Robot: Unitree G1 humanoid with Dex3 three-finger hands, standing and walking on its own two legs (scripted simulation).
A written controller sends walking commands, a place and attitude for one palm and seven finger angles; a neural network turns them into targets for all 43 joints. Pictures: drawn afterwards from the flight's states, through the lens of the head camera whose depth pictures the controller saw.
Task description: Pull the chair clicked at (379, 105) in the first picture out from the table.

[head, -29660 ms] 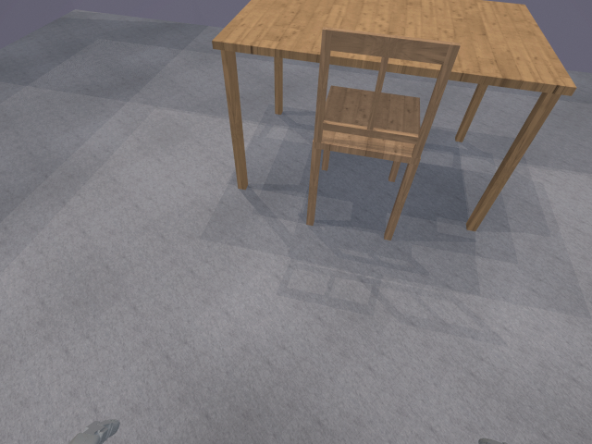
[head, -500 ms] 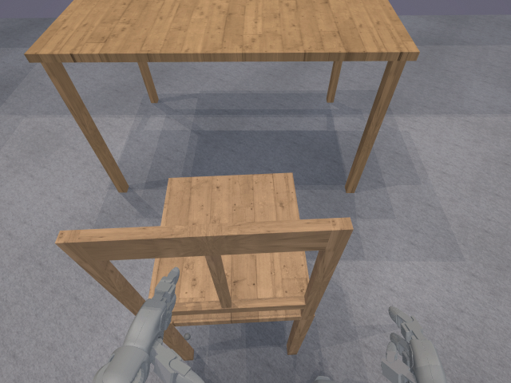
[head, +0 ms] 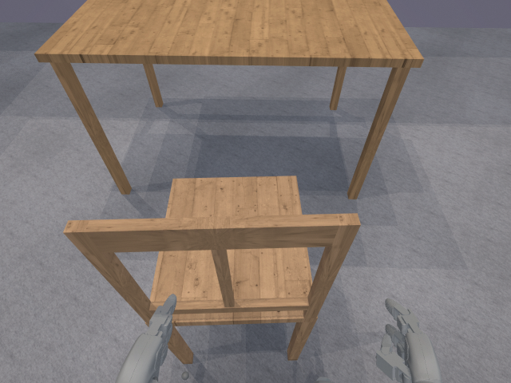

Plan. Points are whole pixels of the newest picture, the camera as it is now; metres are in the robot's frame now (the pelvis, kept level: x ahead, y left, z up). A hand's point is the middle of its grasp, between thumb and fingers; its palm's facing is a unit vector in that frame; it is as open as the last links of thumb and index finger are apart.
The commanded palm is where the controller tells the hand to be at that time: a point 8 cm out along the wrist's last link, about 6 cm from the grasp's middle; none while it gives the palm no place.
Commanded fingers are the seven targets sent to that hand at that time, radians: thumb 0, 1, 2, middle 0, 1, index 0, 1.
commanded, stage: draw the hand back to the body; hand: left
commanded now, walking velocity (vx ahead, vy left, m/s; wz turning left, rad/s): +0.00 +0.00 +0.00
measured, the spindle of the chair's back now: (224, 279) +0.30 +0.07 -0.05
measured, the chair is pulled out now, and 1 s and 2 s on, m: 0.57 0.57 0.57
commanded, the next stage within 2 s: step back with the hand held close in 1.56 s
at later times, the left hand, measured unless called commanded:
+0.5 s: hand (119, 331) +0.18 +0.16 +0.10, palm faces +0.05 -0.99 -0.11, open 17.3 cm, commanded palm +0.14 +0.22 +0.11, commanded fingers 0.00 -0.30 0.32 -0.04 -0.05 -0.04 -0.05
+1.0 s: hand (21, 282) +0.21 +0.25 +0.17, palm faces +0.41 -0.81 -0.42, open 12.0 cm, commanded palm +0.16 +0.29 +0.20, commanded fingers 0.00 0.61 0.76 -0.16 -0.24 -0.16 -0.24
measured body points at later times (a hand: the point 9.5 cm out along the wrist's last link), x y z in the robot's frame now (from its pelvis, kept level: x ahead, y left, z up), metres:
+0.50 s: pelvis +0.00 -0.01 +0.00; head +0.03 -0.02 +0.44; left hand +0.17 +0.22 +0.11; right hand +0.18 -0.23 -0.08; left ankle -0.02 +0.14 -0.68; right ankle +0.02 -0.15 -0.68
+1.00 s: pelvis +0.02 +0.00 +0.05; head +0.01 -0.02 +0.50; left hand +0.18 +0.29 +0.20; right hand +0.22 -0.22 -0.03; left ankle -0.02 +0.14 -0.68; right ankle +0.02 -0.14 -0.68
